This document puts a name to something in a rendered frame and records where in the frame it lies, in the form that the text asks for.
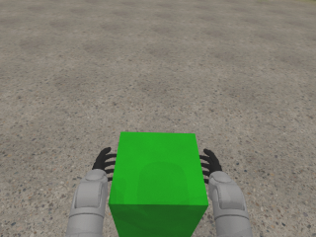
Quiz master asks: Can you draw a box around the left robot hand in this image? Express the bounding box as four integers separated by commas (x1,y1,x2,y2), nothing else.
92,147,117,182

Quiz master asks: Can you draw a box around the robot right forearm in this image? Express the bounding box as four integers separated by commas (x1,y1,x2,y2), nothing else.
208,171,253,237

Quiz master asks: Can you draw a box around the right robot hand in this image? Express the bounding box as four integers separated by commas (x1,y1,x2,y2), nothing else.
199,148,222,184

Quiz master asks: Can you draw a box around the robot left forearm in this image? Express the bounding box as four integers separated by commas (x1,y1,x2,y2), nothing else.
64,169,109,237

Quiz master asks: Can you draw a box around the carton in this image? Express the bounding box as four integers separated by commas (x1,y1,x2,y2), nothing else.
108,131,209,237

